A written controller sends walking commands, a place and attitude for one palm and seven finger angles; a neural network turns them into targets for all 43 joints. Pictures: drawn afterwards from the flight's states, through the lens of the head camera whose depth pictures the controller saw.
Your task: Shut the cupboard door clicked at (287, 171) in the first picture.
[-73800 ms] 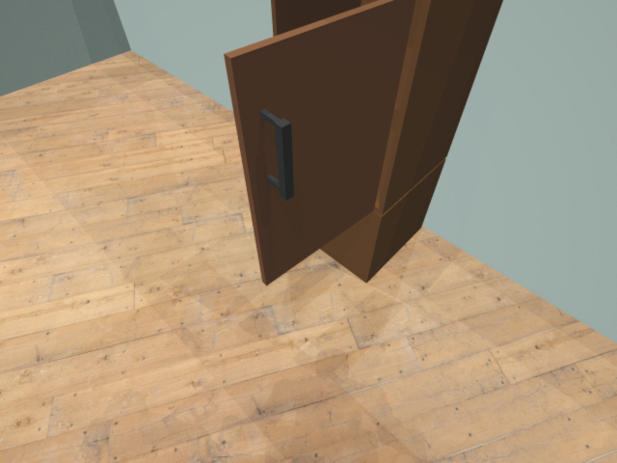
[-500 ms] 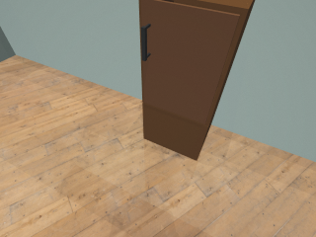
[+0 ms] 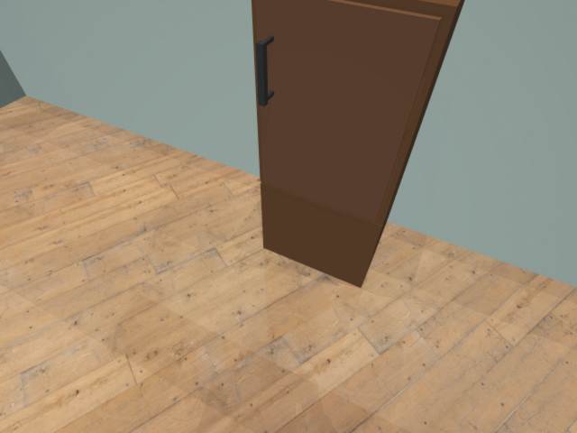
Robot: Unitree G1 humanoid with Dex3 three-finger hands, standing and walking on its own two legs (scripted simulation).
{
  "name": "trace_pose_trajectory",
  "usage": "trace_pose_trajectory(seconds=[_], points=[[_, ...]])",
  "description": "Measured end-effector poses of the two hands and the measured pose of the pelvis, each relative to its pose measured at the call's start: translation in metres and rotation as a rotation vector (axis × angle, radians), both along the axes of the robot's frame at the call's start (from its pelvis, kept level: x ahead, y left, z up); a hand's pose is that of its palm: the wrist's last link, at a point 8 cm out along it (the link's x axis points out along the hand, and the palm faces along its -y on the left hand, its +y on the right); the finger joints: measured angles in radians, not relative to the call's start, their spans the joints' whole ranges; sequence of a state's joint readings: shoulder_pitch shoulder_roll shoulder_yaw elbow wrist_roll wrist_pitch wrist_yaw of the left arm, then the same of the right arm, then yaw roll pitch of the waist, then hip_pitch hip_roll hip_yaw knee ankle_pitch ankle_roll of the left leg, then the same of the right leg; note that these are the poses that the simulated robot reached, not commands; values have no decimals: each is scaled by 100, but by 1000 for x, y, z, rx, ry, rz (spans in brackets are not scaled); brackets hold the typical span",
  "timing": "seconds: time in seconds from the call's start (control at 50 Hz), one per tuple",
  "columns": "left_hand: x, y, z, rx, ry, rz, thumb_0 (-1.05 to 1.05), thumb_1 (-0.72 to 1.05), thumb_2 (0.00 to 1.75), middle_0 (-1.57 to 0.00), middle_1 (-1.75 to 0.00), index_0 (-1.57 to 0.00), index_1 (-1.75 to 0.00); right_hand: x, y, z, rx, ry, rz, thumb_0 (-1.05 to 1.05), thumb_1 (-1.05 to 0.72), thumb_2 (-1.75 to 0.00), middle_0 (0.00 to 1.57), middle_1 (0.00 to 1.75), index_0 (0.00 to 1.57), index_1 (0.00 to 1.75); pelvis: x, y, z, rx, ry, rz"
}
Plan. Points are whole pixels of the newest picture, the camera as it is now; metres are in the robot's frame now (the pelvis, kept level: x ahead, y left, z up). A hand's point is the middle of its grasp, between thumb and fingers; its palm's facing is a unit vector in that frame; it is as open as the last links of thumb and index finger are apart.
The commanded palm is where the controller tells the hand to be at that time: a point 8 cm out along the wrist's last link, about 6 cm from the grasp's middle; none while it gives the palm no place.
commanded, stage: look to check the result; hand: left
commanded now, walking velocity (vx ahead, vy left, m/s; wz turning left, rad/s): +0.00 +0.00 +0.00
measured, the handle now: (266, 71) +0.91 +0.10 +0.07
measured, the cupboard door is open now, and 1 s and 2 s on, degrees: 0 0 0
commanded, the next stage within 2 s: stand and wait in 0.02 s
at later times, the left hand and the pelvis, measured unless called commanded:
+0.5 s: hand out of the picture +0.00 +0.17 -0.18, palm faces +0.01 -0.98 -0.19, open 7.4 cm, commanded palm none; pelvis +0.01 -0.01 +0.00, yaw +0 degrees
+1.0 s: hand out of the picture +0.01 +0.16 -0.18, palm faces +0.02 -0.98 -0.19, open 7.4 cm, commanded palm none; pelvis +0.03 -0.01 +0.00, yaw +0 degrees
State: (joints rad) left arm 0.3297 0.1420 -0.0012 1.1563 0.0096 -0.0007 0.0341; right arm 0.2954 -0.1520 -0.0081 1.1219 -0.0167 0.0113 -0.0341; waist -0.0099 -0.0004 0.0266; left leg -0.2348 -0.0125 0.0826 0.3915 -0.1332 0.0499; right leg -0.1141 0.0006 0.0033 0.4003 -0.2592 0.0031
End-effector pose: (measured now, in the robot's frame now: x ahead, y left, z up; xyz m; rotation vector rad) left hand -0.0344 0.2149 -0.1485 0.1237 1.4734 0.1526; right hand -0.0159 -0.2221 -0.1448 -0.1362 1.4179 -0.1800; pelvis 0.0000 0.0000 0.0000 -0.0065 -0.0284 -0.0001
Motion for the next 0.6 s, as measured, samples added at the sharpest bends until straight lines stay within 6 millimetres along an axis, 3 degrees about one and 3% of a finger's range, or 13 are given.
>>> trace_pose_trajectory(seconds=[0.3, 0.6], points=[[26, 2, 1, 10, -36, -19, 0, 91, 90, -19, -30, -20, -30, 15, -7, 2, -9, -14, 7, 1, -90, -90, 20, 30, 20, 30, 8, -3, 1, 2, 0, -3], [37, 2, 4, 21, -33, -18, 0, 91, 90, -19, -30, -20, -30, 28, -12, 1, -8, -14, 14, 1, -90, -90, 20, 30, 20, 30, 18, -7, 2, 6, 0, -3]])
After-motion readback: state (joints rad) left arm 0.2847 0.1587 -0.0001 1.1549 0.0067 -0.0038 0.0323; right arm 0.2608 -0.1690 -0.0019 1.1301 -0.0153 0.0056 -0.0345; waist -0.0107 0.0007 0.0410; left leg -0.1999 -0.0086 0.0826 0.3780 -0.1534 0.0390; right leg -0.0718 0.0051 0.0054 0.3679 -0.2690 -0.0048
